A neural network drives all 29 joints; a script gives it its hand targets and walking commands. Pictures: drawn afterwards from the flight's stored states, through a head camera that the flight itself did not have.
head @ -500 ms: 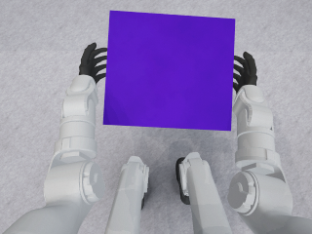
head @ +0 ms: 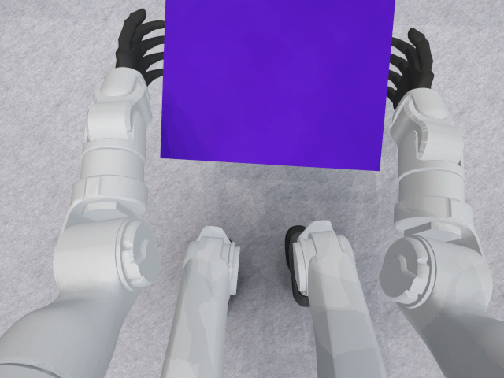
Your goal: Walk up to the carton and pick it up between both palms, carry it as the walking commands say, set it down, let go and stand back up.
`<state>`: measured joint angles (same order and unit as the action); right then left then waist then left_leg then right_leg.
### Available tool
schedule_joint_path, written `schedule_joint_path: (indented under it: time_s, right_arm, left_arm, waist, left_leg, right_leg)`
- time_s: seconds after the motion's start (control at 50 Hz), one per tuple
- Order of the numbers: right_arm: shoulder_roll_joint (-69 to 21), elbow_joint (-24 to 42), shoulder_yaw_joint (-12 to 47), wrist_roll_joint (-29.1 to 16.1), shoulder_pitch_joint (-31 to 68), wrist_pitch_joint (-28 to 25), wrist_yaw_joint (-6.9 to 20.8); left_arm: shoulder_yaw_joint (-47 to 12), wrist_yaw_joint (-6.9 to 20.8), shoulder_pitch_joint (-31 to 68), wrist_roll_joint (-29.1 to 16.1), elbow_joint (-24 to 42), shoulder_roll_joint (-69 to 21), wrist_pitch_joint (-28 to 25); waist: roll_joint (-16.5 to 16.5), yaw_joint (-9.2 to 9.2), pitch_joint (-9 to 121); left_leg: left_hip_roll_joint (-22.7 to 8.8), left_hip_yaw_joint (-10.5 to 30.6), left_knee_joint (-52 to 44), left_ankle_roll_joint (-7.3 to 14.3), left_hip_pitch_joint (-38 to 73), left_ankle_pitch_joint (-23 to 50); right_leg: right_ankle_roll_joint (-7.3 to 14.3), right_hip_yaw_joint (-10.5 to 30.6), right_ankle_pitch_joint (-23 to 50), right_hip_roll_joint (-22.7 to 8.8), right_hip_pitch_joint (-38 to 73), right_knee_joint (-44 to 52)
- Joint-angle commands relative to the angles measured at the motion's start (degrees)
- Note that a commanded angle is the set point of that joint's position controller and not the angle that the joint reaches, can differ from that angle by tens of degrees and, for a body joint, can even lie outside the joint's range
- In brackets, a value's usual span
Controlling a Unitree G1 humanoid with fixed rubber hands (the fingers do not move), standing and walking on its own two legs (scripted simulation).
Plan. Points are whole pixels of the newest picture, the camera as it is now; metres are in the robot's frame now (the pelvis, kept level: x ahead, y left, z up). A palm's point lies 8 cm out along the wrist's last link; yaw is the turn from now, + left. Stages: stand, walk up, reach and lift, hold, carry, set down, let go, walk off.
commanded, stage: set down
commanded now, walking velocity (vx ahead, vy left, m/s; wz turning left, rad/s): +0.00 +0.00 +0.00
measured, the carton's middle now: (268, 89) +0.53 -0.02 -0.23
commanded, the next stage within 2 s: none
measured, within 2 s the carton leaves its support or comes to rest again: rests again in 0.62 s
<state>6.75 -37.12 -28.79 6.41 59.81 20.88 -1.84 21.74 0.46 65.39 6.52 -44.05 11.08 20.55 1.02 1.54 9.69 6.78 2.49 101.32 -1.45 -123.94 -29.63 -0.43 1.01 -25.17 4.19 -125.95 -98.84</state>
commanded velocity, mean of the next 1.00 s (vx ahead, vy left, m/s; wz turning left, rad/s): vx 0.00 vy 0.00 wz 0.00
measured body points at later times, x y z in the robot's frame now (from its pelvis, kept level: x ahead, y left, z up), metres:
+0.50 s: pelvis -0.01 +0.00 -0.06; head +0.35 -0.01 +0.22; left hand +0.56 +0.16 -0.20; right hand +0.51 -0.22 -0.22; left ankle +0.09 +0.11 -0.45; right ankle +0.11 -0.11 -0.45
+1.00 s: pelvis +0.00 +0.01 -0.09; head +0.35 +0.00 +0.19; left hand +0.57 +0.17 -0.23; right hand +0.52 -0.21 -0.24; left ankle +0.09 +0.11 -0.45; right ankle +0.11 -0.11 -0.45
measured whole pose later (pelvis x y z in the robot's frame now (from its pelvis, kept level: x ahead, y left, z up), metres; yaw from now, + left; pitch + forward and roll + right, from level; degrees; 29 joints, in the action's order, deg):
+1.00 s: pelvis +0.00 +0.01 -0.09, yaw +1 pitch +45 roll -1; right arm 11.8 -44.6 -25.7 -0.6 70.7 15.0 -3.7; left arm 12.5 -3.5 78.6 -2.6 -54.8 18.9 15.1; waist 1.4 3.3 -6.8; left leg 7.3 0.3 121.0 -0.6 -132.5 -33.6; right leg -1.4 0.3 -29.8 3.4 -133.9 -118.6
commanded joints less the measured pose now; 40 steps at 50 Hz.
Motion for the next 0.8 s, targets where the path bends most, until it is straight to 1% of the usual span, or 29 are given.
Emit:
schedule_joint_path:
  time_s: [0.0,0.04,0.08,0.1,0.14,0.16,0.18,0.22,0.24,0.28,0.3,0.32,0.34,0.36,0.38,0.4,0.42,0.46,0.5,0.52,0.54,0.56,0.58,0.64,0.66,0.7,0.72,0.74,0.78]
  right_arm:
    - [-43.22,10.7,33.36,-11.79,45.19,-2.91,15.32]
    - [-43.88,4.63,33.11,-11.47,39.96,-2.32,14.96]
    - [-40.24,6.38,30.37,-10.36,42.53,-3.28,14.37]
    - [-43.29,2.38,30.22,-9.42,37.84,-2.27,14.28]
    - [-42.16,1.15,30.65,-9.71,37.89,-2.49,14.7]
    - [-42.93,7.03,32.72,-12.54,41.88,-3.38,14.64]
    - [-43.4,3.41,32.91,-11.25,42.53,-2.86,14.58]
    - [-39.75,7.02,32.25,-12.82,44.17,-4.01,13.65]
    - [-40.88,4.11,32.63,-11.73,42.35,-3.02,14.0]
    - [-37.98,9.47,32.84,-12.95,48.22,-4.5,13.62]
    - [-39.18,3.58,32.56,-12.09,43.96,-3.76,13.5]
    - [-37.28,10.34,33.28,-14.27,47.61,-4.98,13.27]
    - [-37.67,2.29,31.7,-12.31,44.73,-3.79,13.46]
    - [-36.96,4.58,31.82,-12.79,44.58,-4.42,13.32]
    - [-37.73,2.41,31.21,-12.06,45.31,-4.06,13.35]
    - [-37.89,7.42,33.4,-13.89,48.55,-5.18,13.59]
    - [-37.23,2.04,32.63,-13.12,45.25,-4.62,13.35]
    - [-35.98,1.97,31.9,-12.28,46.38,-4.84,12.4]
    - [-36.51,5.88,32.14,-14.5,50.72,-5.98,12.36]
    - [-36.47,6.56,33.44,-14.61,51.86,-5.89,12.43]
    - [-35.67,5.96,33.93,-16.12,51.81,-5.9,12.28]
    - [-36.78,2.38,32.61,-14.73,50.61,-4.92,12.29]
    - [-35.07,4.12,33.13,-15.52,53.56,-5.66,11.8]
    - [-35.65,5.08,33.52,-15.15,51.37,-5.89,11.6]
    - [-35.73,3.65,33.3,-15.38,51.3,-5.91,11.58]
    - [-37.4,0.64,31.46,-13.73,48.31,-5.37,11.64]
    - [-38.89,-0.09,32.07,-13.86,49.49,-5.23,12.18]
    - [-37.12,1.61,31.69,-13.76,49.86,-5.4,12.4]
    - [-38.86,-1.04,31.59,-14.08,49.72,-5.59,12.59]
  left_arm:
    - [-28.28,15.32,33.5,-11.1,5.94,-48.73,-2.53]
    - [-30.22,14.54,36.06,-13.12,8.49,-47.45,-2.88]
    - [-29.77,14.6,36.77,-12.76,5.7,-47.01,-2.59]
    - [-27.52,14.47,34.7,-11.54,5.61,-45.91,-2.76]
    - [-27.71,14.03,33.91,-10.7,3.9,-45.75,-2.89]
    - [-29.19,14.38,34.34,-11.31,4.87,-45.46,-3.28]
    - [-27.8,14.3,37.5,-11.46,7.45,-43.32,-4.29]
    - [-30.58,13.71,39.6,-13.38,8.53,-43.72,-4.03]
    - [-30.01,13.74,38.29,-12.88,7.01,-45.48,-3.75]
    - [-29.7,13.48,38.55,-12.86,4.53,-44.51,-3.45]
    - [-29.07,13.31,38.45,-12.93,4.1,-44.85,-3.78]
    - [-31.79,12.81,40.88,-14.36,6.56,-44.07,-3.83]
    - [-30.63,12.83,41.63,-13.86,5.5,-42.12,-4.09]
    - [-29.4,12.43,39.89,-13.27,4.15,-42.99,-4.02]
    - [-26.94,12.69,38.05,-12.59,1.0,-43.07,-3.84]
    - [-28.93,12.1,40.66,-13.54,6.84,-42.2,-5.31]
    - [-29.57,11.98,42.39,-13.91,5.08,-41.41,-5.31]
    - [-28.93,12.22,43.14,-14.62,3.71,-40.54,-5.69]
    - [-29.2,11.91,43.48,-14.59,2.64,-41.04,-5.46]
    - [-29.47,11.45,45.55,-14.82,3.66,-38.88,-5.94]
    - [-30.5,11.38,46.98,-16.03,6.11,-40.07,-6.15]
    - [-28.1,11.4,46.03,-14.45,0.9,-37.68,-5.66]
    - [-29.09,11.5,47.93,-15.13,4.69,-37.63,-6.3]
    - [-30.5,11.46,46.6,-17.49,2.96,-41.14,-6.4]
    - [-30.67,11.54,47.62,-16.72,3.58,-39.55,-6.76]
    - [-30.71,11.59,46.73,-17.11,1.49,-40.85,-6.46]
    - [-30.46,11.85,46.84,-16.34,1.36,-39.99,-6.74]
    - [-31.97,12.07,47.21,-17.34,1.83,-42.73,-6.42]
    - [-30.21,11.78,45.23,-15.96,-1.34,-43.39,-6.38]
  waist:
    - [-0.2,0.11,66.73]
    - [-0.56,2.59,65.75]
    - [3.31,4.53,60.69]
    - [2.3,2.3,58.24]
    - [1.94,1.55,56.32]
    - [2.05,-0.23,62.49]
    - [-1.55,0.45,59.62]
    - [3.46,1.78,63.57]
    - [1.24,3.05,63.23]
    - [3.22,2.31,62.96]
    - [1.52,2.31,61.02]
    - [5.11,2.29,67.15]
    - [1.19,3.16,58.64]
    - [3.69,1.82,58.26]
    - [1.14,2.04,56.2]
    - [-0.84,0.6,61.38]
    - [-0.64,1.93,59.33]
    - [-0.17,3.23,56.82]
    - [2.64,2.02,59.48]
    - [-1.08,1.95,59.25]
    - [2.42,1.45,62.21]
    - [-0.7,1.56,59.47]
    - [0.8,1.07,57.45]
    - [1.77,3.56,59.63]
    - [3.39,2.4,59.62]
    - [2.7,4.52,59.49]
    - [0.57,3.31,55.87]
    - [2.33,5.62,57.96]
    - [3.48,2.76,51.73]
  left_leg:
    - [1.02,-3.48,-5.85,1.47,27.69,19.95]
    - [0.72,-3.36,-5.07,0.9,26.98,18.16]
    - [0.2,-2.19,-5.8,0.68,28.69,19.12]
    - [0.52,-2.89,-5.05,1.02,26.73,17.02]
    - [0.26,-3.0,-3.96,0.91,23.55,17.1]
    - [0.26,-4.1,-2.92,1.25,25.73,19.82]
    - [0.64,-3.54,-2.5,1.46,20.72,17.08]
    - [0.26,-3.5,-1.06,1.11,24.91,17.72]
    - [0.42,-4.31,-1.4,0.91,23.23,16.05]
    - [0.1,-4.04,-0.27,0.94,23.76,18.53]
    - [0.5,-3.35,0.18,1.15,23.45,16.15]
    - [-0.11,-3.54,1.23,0.94,28.79,19.73]
    - [-0.08,-3.3,0.31,0.83,22.22,15.96]
    - [-0.3,-3.24,0.74,0.85,24.92,18.07]
    - [-0.05,-3.75,2.04,0.93,20.59,14.52]
    - [-0.09,-2.77,2.91,1.57,24.36,20.3]
    - [-0.54,-2.96,2.97,1.22,22.7,18.14]
    - [-0.23,-4.23,4.25,1.12,18.08,14.04]
    - [-0.64,-3.42,4.51,1.64,23.75,15.29]
    - [-0.54,-3.26,5.93,1.85,23.99,17.12]
    - [-0.84,-3.34,6.22,1.68,24.66,16.46]
    - [-0.65,-3.55,6.59,2.22,24.1,13.0]
    - [-0.84,-3.79,6.82,2.01,20.36,12.94]
    - [-0.64,-3.66,8.84,1.53,22.65,16.57]
    - [-0.74,-4.05,8.37,1.69,24.44,17.14]
    - [-0.52,-3.16,7.99,1.66,26.46,15.05]
    - [-0.62,-3.54,8.99,1.68,22.08,15.56]
    - [-0.48,-2.87,9.46,1.36,24.55,15.71]
    - [0.04,-3.08,9.46,1.45,22.77,16.88]
  right_leg:
    - [0.17,-3.41,21.16,1.61,42.58,1.89]
    - [0.27,-3.91,20.0,1.57,42.84,1.77]
    - [1.01,-4.2,18.96,1.18,35.32,0.85]
    - [1.12,-3.23,17.5,1.38,37.57,1.11]
    - [0.74,-3.3,17.54,0.86,35.98,-0.23]
    - [0.36,-2.51,21.53,0.79,39.5,-0.52]
    - [0.51,-2.59,19.99,0.87,40.84,-1.7]
    - [0.83,-2.27,19.99,0.53,39.45,-2.46]
    - [0.32,-3.67,19.39,0.75,41.62,-2.2]
    - [0.54,-3.0,21.59,0.21,40.16,-3.81]
    - [0.53,-3.12,18.27,0.28,38.88,-4.31]
    - [0.49,-3.08,20.1,0.0,37.95,-5.25]
    - [0.38,-3.88,18.17,0.17,36.53,-5.16]
    - [0.5,-3.62,18.69,0.13,34.97,-5.72]
    - [0.4,-3.3,16.55,0.25,37.57,-5.41]
    - [0.14,-3.28,21.04,0.43,36.45,-7.78]
    - [0.3,-3.39,20.25,0.37,37.05,-7.67]
    - [0.39,-3.16,18.92,-0.38,38.62,-8.11]
    - [0.78,-3.28,17.21,-0.26,35.69,-9.42]
    - [-0.14,-3.39,18.28,0.22,36.41,-9.61]
    - [0.95,-2.76,18.88,-0.11,38.29,-11.21]
    - [0.13,-3.32,15.05,-0.08,38.04,-10.39]
    - [0.71,-2.56,16.48,-0.14,37.86,-11.52]
    - [1.13,-2.8,19.86,-0.08,40.02,-12.61]
    - [0.93,-3.26,19.81,0.47,38.29,-13.26]
    - [0.82,-4.94,17.13,0.6,36.57,-13.69]
    - [0.48,-4.33,17.9,0.52,35.78,-14.01]
    - [0.86,-4.94,17.37,0.38,35.47,-14.86]
    - [1.13,-4.01,17.88,0.89,33.26,-14.65]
